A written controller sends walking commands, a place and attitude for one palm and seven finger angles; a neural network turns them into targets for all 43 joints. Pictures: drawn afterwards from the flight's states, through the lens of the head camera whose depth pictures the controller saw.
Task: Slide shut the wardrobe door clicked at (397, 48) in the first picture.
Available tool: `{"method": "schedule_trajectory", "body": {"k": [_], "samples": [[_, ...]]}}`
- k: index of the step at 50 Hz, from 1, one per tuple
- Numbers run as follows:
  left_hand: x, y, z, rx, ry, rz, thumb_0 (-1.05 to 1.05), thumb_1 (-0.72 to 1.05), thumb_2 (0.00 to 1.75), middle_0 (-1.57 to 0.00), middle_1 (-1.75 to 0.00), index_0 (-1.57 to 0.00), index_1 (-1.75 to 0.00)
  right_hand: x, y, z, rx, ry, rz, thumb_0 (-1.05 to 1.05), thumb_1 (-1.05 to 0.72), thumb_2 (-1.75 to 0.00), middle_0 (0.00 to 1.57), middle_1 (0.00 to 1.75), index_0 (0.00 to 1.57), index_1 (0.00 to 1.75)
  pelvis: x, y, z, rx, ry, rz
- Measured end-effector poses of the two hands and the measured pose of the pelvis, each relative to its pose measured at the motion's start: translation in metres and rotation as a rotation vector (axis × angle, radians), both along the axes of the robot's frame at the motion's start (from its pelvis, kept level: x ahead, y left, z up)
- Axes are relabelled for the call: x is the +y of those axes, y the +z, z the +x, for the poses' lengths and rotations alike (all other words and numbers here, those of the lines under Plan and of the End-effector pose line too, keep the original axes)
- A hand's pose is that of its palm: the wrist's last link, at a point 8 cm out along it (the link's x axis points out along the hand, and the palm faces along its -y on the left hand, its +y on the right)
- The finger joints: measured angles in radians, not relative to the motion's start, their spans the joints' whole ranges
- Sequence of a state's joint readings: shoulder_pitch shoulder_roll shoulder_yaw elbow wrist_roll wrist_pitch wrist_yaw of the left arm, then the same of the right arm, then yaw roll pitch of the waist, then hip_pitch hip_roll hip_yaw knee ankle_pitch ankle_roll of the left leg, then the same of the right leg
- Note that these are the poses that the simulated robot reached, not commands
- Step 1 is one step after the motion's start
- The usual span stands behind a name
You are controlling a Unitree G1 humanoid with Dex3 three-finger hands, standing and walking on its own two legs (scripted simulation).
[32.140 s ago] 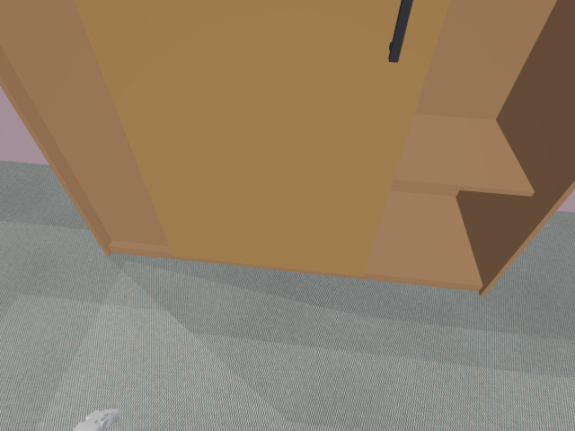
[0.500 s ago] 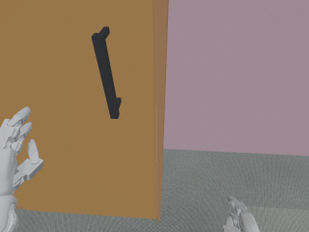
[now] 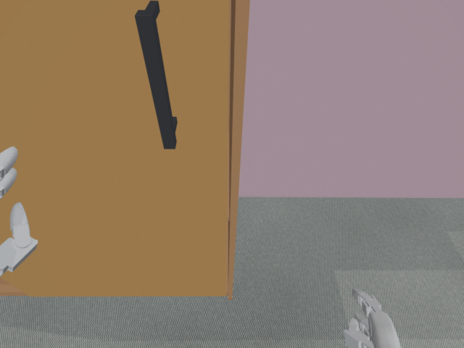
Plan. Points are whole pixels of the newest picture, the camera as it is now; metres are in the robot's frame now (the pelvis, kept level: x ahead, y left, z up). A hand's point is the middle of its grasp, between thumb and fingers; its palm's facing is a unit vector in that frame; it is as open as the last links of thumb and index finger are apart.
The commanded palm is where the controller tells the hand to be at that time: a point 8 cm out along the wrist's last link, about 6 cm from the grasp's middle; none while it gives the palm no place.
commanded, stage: step back with the hand held close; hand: left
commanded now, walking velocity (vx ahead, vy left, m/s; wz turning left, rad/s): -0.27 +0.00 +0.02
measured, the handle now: (162, 83) +0.40 +0.14 +0.26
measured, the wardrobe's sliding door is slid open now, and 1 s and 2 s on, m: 0.00 0.00 0.00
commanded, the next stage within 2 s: stop stepping back and stand still in 0.68 s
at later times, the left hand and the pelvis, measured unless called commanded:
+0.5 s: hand out of the picture +0.10 +0.29 +0.17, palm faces +0.54 -0.75 -0.38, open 7.5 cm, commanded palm +0.03 +0.33 +0.18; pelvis -0.08 +0.01 -0.02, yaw +5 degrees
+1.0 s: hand out of the picture +0.04 +0.26 +0.16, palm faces +0.37 -0.83 -0.43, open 7.4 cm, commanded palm -0.02 +0.30 +0.18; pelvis -0.17 +0.01 -0.01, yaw -3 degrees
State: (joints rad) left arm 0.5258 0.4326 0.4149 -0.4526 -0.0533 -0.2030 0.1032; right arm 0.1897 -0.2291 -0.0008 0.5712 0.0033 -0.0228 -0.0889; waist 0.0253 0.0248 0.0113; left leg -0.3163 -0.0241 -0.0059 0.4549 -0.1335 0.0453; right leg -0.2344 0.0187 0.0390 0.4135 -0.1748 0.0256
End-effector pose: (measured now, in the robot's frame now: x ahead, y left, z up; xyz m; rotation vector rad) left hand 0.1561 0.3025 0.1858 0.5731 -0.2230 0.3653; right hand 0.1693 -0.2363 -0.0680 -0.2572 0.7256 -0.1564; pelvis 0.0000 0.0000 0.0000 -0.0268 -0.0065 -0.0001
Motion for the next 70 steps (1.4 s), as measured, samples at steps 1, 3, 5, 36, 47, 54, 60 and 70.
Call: {"method": "schedule_trajectory", "body": {"k": [1, 3, 5, 36, 47, 54, 60, 70], "samples": [[0.002, 0.000, -0.004, -0.011, 0.004, -0.002, 0.02, 0.89, 0.90, -0.21, -0.31, -0.21, -0.30, 0.002, 0.000, -0.004, -0.003, 0.003, -0.002, 0.02, -0.90, -0.90, 0.20, 0.30, 0.20, 0.30, 0.001, -0.001, -0.004, -0.001, 0.001, -0.002], [0.004, -0.003, -0.012, -0.027, 0.010, -0.007, 0.02, 0.89, 0.90, -0.21, -0.31, -0.21, -0.30, 0.005, 0.000, -0.011, -0.010, 0.010, -0.004, 0.02, -0.90, -0.90, 0.20, 0.30, 0.20, 0.30, 0.004, -0.002, -0.010, -0.003, 0.004, -0.006], [0.006, -0.006, -0.019, -0.035, 0.016, -0.011, 0.02, 0.89, 0.90, -0.21, -0.31, -0.21, -0.30, 0.008, 0.000, -0.018, -0.015, 0.018, -0.008, 0.02, -0.90, -0.90, 0.20, 0.30, 0.20, 0.30, 0.006, -0.003, -0.018, -0.003, 0.009, -0.010], [0.002, 0.005, -0.117, -0.153, -0.049, -0.036, 0.02, 0.89, 0.90, -0.21, -0.30, -0.20, -0.30, 0.034, 0.002, -0.131, -0.017, 0.063, 0.015, 0.02, -0.90, -0.90, 0.21, 0.30, 0.21, 0.30, 0.007, -0.003, -0.126, 0.051, -0.013, -0.048], [-0.013, -0.001, -0.148, -0.084, -0.122, 0.001, 0.01, 0.89, 0.90, -0.21, -0.31, -0.21, -0.30, -0.009, 0.001, -0.202, 0.020, -0.062, -0.036, 0.02, -0.90, -0.90, 0.21, 0.30, 0.21, 0.30, 0.001, -0.005, -0.167, 0.059, -0.083, 0.019], [0.012, -0.025, -0.168, -0.059, -0.049, -0.091, 0.02, 0.89, 0.90, -0.21, -0.31, -0.21, -0.30, -0.015, 0.010, -0.239, -0.008, -0.115, -0.100, 0.02, -0.90, -0.90, 0.20, 0.29, 0.20, 0.30, 0.014, -0.008, -0.192, 0.015, -0.059, 0.025], [0.001, -0.004, -0.202, -0.108, -0.076, -0.053, 0.02, 0.89, 0.90, -0.21, -0.31, -0.21, -0.30, 0.003, 0.013, -0.259, -0.043, -0.065, -0.047, 0.02, -0.90, -0.90, 0.20, 0.29, 0.20, 0.30, 0.012, -0.001, -0.214, -0.004, -0.044, 0.008], [0.028, -0.012, -0.237, -0.141, 0.033, -0.103, 0.01, 0.89, 0.90, -0.21, -0.31, -0.21, -0.30, 0.017, -0.005, -0.276, 0.039, -0.032, -0.035, 0.02, -0.90, -0.90, 0.21, 0.30, 0.21, 0.30, 0.024, -0.004, -0.232, -0.006, -0.039, 0.017]]}}
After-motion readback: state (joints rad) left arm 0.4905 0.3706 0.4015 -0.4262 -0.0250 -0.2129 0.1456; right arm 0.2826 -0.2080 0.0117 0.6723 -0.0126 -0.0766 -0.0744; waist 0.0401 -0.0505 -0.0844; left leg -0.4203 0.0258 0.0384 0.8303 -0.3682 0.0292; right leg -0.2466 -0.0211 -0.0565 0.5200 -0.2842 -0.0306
